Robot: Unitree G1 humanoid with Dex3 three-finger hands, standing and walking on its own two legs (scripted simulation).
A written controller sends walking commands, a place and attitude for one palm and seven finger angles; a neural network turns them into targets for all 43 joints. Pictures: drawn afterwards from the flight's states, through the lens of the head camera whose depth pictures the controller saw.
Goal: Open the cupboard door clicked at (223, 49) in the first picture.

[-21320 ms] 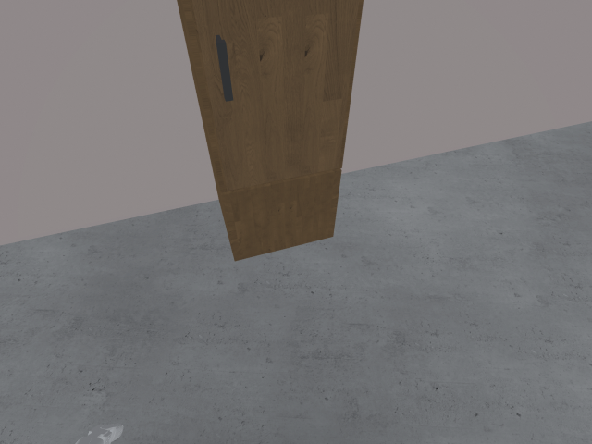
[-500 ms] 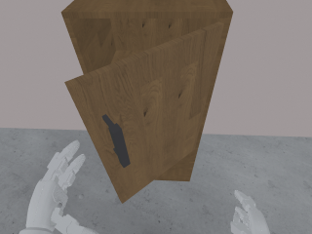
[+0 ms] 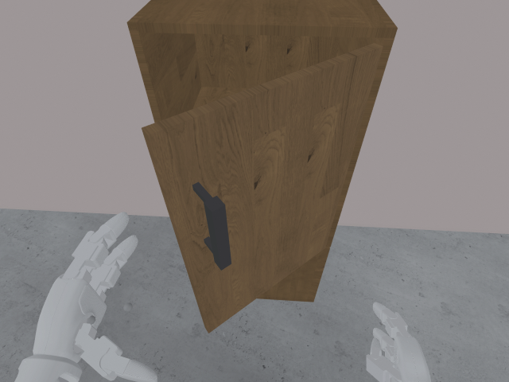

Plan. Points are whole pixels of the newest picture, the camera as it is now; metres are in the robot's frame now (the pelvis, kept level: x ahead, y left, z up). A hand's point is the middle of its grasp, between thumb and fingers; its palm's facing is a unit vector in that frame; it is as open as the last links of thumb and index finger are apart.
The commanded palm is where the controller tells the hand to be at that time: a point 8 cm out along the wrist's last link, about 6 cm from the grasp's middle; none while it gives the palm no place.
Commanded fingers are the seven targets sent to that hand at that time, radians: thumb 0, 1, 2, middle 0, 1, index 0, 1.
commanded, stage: draw the hand back to the body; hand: left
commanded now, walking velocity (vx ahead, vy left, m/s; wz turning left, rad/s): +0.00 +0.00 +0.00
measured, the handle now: (211, 227) +0.31 +0.10 +0.11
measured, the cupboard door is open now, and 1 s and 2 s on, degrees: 41 41 41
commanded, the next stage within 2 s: step back with the hand held close in 1.30 s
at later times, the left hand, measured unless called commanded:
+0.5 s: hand (78, 286) +0.19 +0.22 +0.15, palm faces +0.31 -0.89 -0.34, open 14.1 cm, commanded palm +0.14 +0.27 +0.18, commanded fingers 0.00 0.20 0.60 -0.17 -0.30 -0.17 -0.30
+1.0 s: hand (50, 230) +0.23 +0.25 +0.20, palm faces +0.44 -0.80 -0.40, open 8.3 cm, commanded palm +0.18 +0.29 +0.21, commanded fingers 0.00 0.90 0.90 -0.20 -0.30 -0.20 -0.30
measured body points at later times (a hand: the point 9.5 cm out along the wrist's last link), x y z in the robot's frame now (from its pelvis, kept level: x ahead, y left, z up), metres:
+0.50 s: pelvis +0.00 +0.01 +0.03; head -0.01 +0.00 +0.48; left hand +0.17 +0.27 +0.17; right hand +0.19 -0.21 -0.04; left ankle +0.02 +0.11 -0.70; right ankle -0.01 -0.12 -0.70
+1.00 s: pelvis +0.03 +0.00 +0.04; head +0.01 -0.02 +0.49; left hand +0.20 +0.29 +0.23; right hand +0.22 -0.23 -0.04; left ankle +0.02 +0.11 -0.70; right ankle -0.01 -0.12 -0.70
